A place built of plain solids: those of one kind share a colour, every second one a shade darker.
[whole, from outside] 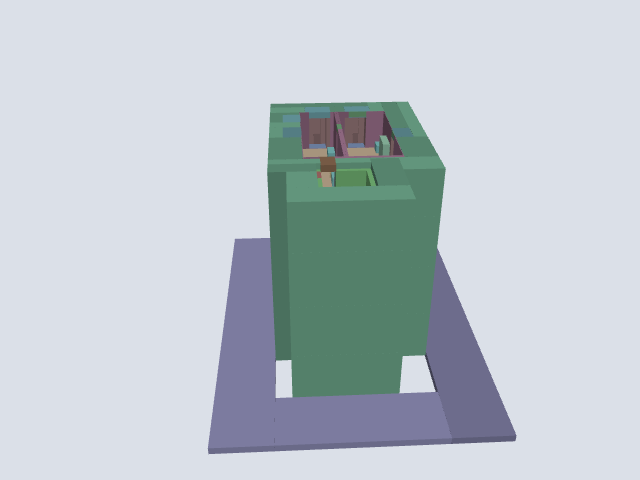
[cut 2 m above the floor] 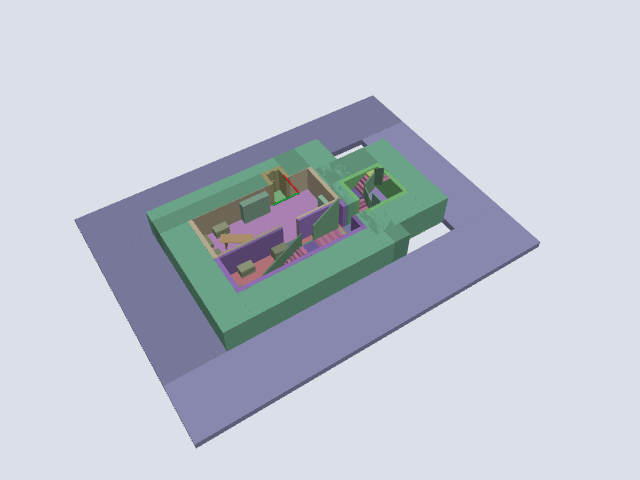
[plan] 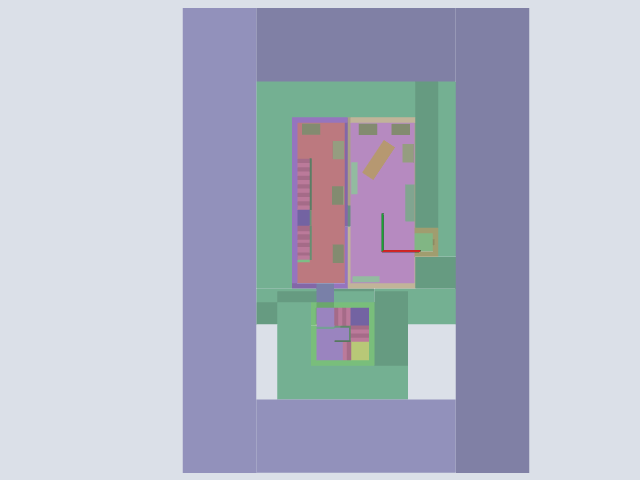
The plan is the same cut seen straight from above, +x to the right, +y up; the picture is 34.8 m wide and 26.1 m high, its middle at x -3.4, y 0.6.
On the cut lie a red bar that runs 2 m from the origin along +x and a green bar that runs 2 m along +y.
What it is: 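A tower house with a square stair tower on a short side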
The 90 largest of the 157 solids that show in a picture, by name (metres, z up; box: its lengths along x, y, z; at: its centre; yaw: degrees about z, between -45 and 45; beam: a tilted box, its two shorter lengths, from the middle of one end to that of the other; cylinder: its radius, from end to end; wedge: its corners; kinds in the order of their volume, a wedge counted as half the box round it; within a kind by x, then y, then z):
{
 "wall_fill_1": {"box": [0.95, 1.98, 3.27], "at": [-6.38, 2.79, 12.7]},
 "wall_fill_2": {"box": [0.95, 1.66, 3.27], "at": [-6.38, 5.68, 12.7]},
 "wall_fill_3": {"box": [1.94, 9.32, 3.81], "at": [-5.89, 2.62, 1.55]},
 "wall_fill_4": {"box": [2.2, 3.85, 3.27], "at": [-5.76, -0.12, 12.7]},
 "wall_fill_5": {"box": [2.2, 1.07, 3.27], "at": [-5.76, 4.32, 12.7]},
 "wall_fill_6": {"box": [2.2, 0.51, 3.27], "at": [-5.76, 6.76, 12.7]},
 "wall_fill_7": {"box": [2.63, 1.25, 3.27], "at": [-5.54, 7.64, 12.7]},
 "wall_fill_8": {"box": [2.97, 1.2, 3.81], "at": [-5.38, -3.38, 1.55]},
 "wall_fill_9": {"box": [2.97, 1.2, 3.81], "at": [-5.38, -3.38, 5.36]},
 "wall_fill_10": {"box": [2.97, 1.2, 3.81], "at": [-5.38, -3.38, 9.16]},
 "wall_fill_11": {"box": [2.97, 1.2, 3.27], "at": [-5.38, -3.38, 12.7]},
 "wall_fill_12": {"box": [3.27, 0.74, 3.81], "at": [-5.23, -2.41, 1.55]},
 "wall_fill_13": {"box": [3.27, 0.74, 3.27], "at": [-5.23, -2.41, 12.7]},
 "wall_fill_14": {"box": [1.83, 3.45, 3.81], "at": [-4.81, -4.51, 1.55]},
 "wall_fill_15": {"box": [1.83, 3.45, 3.27], "at": [-4.81, -4.51, 12.7]},
 "wall_fill_16": {"box": [2.13, 0.6, 3.81], "at": [-4.66, -2.48, 1.55]},
 "wall_fill_17": {"box": [7.58, 0.95, 3.27], "at": [-3.07, 8.74, 12.7]},
 "wall_fill_18": {"box": [8.64, 1.94, 3.81], "at": [-2.54, 8.24, 1.55]},
 "wall_fill_19": {"box": [7.11, 1.83, 3.81], "at": [-2.17, -7.15, 1.55]},
 "wall_fill_20": {"box": [7.11, 1.83, 3.81], "at": [-2.17, -7.15, 5.36]},
 "wall_fill_21": {"box": [7.11, 1.83, 3.81], "at": [-2.17, -7.15, 9.16]},
 "wall_fill_22": {"box": [7.11, 1.83, 3.27], "at": [-2.17, -7.15, 12.7]},
 "wall_fill_23": {"box": [1.1, 1.25, 3.27], "at": [-1.77, 7.64, 12.7]},
 "wall_fill_24": {"box": [2.2, 0.6, 3.81], "at": [-1.54, -2.48, 1.55]},
 "wall_fill_25": {"box": [2.2, 0.74, 3.81], "at": [-1.54, -2.41, 1.55]},
 "wall_fill_26": {"box": [2.2, 0.74, 3.27], "at": [-1.54, -2.41, 12.7]},
 "wall_fill_27": {"box": [1.83, 4.05, 3.81], "at": [0.47, -4.21, 1.55]},
 "wall_fill_28": {"box": [1.83, 4.05, 3.27], "at": [0.47, -4.21, 12.7]},
 "wall_fill_29": {"box": [1.06, 2.2, 3.27], "at": [1.25, 8.12, 12.7]},
 "wall_fill_30": {"box": [4.42, 1.94, 3.81], "at": [1.77, -3.01, 1.55]},
 "wall_fill_31": {"box": [4.42, 1.94, 3.81], "at": [1.77, -3.01, 5.36]},
 "wall_fill_32": {"box": [4.42, 1.94, 3.81], "at": [1.77, -3.01, 9.16]},
 "wall_fill_33": {"box": [4.42, 1.94, 3.27], "at": [1.77, -3.01, 12.7]},
 "wall_fill_34": {"box": [1.25, 7.95, 3.81], "at": [2.4, 5.24, 1.55]},
 "wall_fill_35": {"box": [1.25, 5.97, 3.27], "at": [2.4, 6.23, 12.7]},
 "wall_fill_36": {"box": [2.2, 1.73, 3.81], "at": [2.88, -1.18, 1.55]},
 "wall_fill_37": {"box": [2.2, 3.54, 3.27], "at": [2.88, -0.28, 12.7]},
 "wall_fill_38": {"box": [0.95, 9.53, 3.81], "at": [3.5, 4.45, 1.55]},
 "wall_fill_39": {"box": [0.95, 7.72, 3.27], "at": [3.5, 5.36, 12.7]},
 "ground_garden_1": {"box": [4.0, 25.28, 0.5], "at": [-8.86, 0.58, -0.27]},
 "ground_garden_2": {"box": [10.84, 4.0, 0.5], "at": [-1.44, -10.06, -0.27]},
 "ground_garden_3": {"box": [10.84, 4.0, 0.5], "at": [-1.44, 11.22, -0.27]},
 "ground_garden_4": {"box": [4.0, 25.28, 0.5], "at": [5.98, 0.58, -0.27]},
 "wall_flight_1": {"box": [0.3, 2.17, 14.27], "at": [-3.74, -5.15, 6.78]},
 "wall_flight_2": {"box": [3.45, 0.3, 14.27], "at": [-2.17, -6.08, 6.78]},
 "wall_flight_3": {"box": [2.2, 0.3, 14.27], "at": [-1.54, -2.94, 6.78]},
 "wall_flight_4": {"box": [0.3, 3.45, 14.27], "at": [-0.59, -4.51, 6.78]},
 "wall_cellar_1": {"box": [0.3, 9.32, 3.81], "at": [-4.77, 2.62, 1.55]},
 "wall_cellar_2": {"box": [1.33, 0.3, 3.81], "at": [-4.25, -1.89, 1.55]},
 "wall_cellar_3": {"box": [3.02, 0.3, 3.81], "at": [-3.41, 7.12, 1.55]},
 "wall_cellar_4": {"box": [0.74, 0.3, 3.81], "at": [-2.27, -1.89, 1.55]},
 "wall_cellar_5": {"box": [0.16, 3.36, 3.81], "at": [-1.98, -0.36, 1.55]},
 "wall_cellar_6": {"box": [0.16, 4.8, 3.81], "at": [-1.98, 4.87, 1.55]},
 "floor_upper_1": {"box": [2.57, 8.72, 0.35], "at": [-3.34, 2.62, 11.24]},
 "floor_upper_2": {"box": [3.47, 8.72, 0.35], "at": [0.0, 2.62, 11.24]},
 "wall_kitchen_1": {"box": [0.16, 3.36, 3.81], "at": [-1.82, -0.36, 1.55]},
 "wall_kitchen_2": {"box": [0.16, 4.8, 3.81], "at": [-1.82, 4.87, 1.55]},
 "wall_kitchen_3": {"box": [3.67, 0.3, 3.81], "at": [-0.06, -1.89, 1.55]},
 "wall_kitchen_4": {"box": [3.67, 0.3, 3.81], "at": [-0.06, 7.12, 1.55]},
 "wall_kitchen_5": {"box": [0.04, 6.3, 3.81], "at": [1.75, 4.12, 1.55]},
 "wall_upper_1": {"box": [0.16, 5.3, 3.27], "at": [-1.98, 0.6, 12.7]},
 "wall_upper_2": {"box": [0.16, 2.72, 3.27], "at": [-1.98, 5.66, 12.7]},
 "wall_upper_3": {"box": [0.16, 5.3, 3.27], "at": [-1.82, 0.6, 12.7]},
 "wall_upper_4": {"box": [3.67, 0.3, 3.27], "at": [-0.06, -1.89, 12.7]},
 "floor_kitchen_1": {"box": [3.47, 8.72, 0.35], "at": [0.0, 2.62, -0.18]},
 "floor_cellar_1": {"box": [2.57, 8.72, 0.35], "at": [-3.34, 2.62, -0.18]},
 "wall_emb_upper_1": {"box": [0.68, 0.3, 2.8], "at": [-3.89, 8.12, 12.47]},
 "wall_emb_upper_2": {"box": [0.68, 0.3, 2.8], "at": [-2.66, 8.12, 12.47]},
 "wall_emb_upper_3": {"box": [0.3, 1.29, 2.8], "at": [-2.47, 7.62, 12.47]},
 "wall_emb_upper_4": {"box": [0.3, 1.29, 2.8], "at": [-1.07, 7.62, 12.47]},
 "wall_emb_upper_5": {"box": [0.76, 0.3, 2.8], "at": [-0.84, 8.12, 12.47]},
 "wall_emb_upper_6": {"box": [0.76, 0.3, 2.8], "at": [0.34, 8.12, 12.47]},
 "wall_emb_upper_7": {"box": [0.3, 1.29, 2.8], "at": [0.57, 7.62, 12.47]},
 "wall_emb_upper_8": {"box": [1.29, 0.3, 2.8], "at": [2.38, 3.1, 12.47]},
 "wall_over_emb_upper_1": {"box": [1.29, 1.98, 0.47], "at": [-5.26, 2.79, 14.1]},
 "wall_over_emb_upper_2": {"box": [1.29, 1.66, 0.47], "at": [-5.26, 5.68, 14.1]},
 "wall_over_emb_upper_3": {"box": [1.91, 1.29, 0.47], "at": [-3.27, 7.62, 14.1]},
 "wall_over_emb_upper_4": {"box": [1.93, 1.29, 0.47], "at": [-0.25, 7.62, 14.1]},
 "wall_over_emb_upper_5": {"box": [1.29, 1.76, 0.47], "at": [2.38, 2.37, 14.1]},
 "floor_flight_1": {"box": [2.85, 2.85, 0.35], "at": [-2.17, -4.51, -0.18]},
 "step_1": {"box": [0.66, 0.31, 3.68], "at": [-4.29, -0.39, 1.79]},
 "step_2": {"box": [0.67, 0.31, 3.34], "at": [-4.29, 0.07, 1.62]},
 "step_3": {"box": [0.67, 0.31, 3.16], "at": [-4.29, 0.3, 1.53]},
 "step_4": {"box": [0.67, 0.31, 2.82], "at": [-4.29, 0.77, 1.36]},
 "wall_emb_kitchen_1": {"box": [1.29, 0.3, 2.8], "at": [2.38, -0.17, 1.05]},
 "wall_emb_kitchen_2": {"box": [1.29, 0.3, 2.8], "at": [2.38, 1.12, 1.05]},
 "hooded_fireplace_kitchen_1": {"box": [0.5, 2.01, 1.69], "at": [1.49, 2.61, 0.82]},
 "hooded_fireplace_upper_1": {"box": [0.5, 1.82, 1.69], "at": [1.49, 4.22, 12.24]},
 "floor_l1a_1": {"box": [0.67, 0.88, 2.3], "at": [-4.29, 1.8, 1.1]},
 "wall_over_door_1": {"box": [0.96, 1.34, 0.47], "at": [-3.11, -2.41, 14.1]}
}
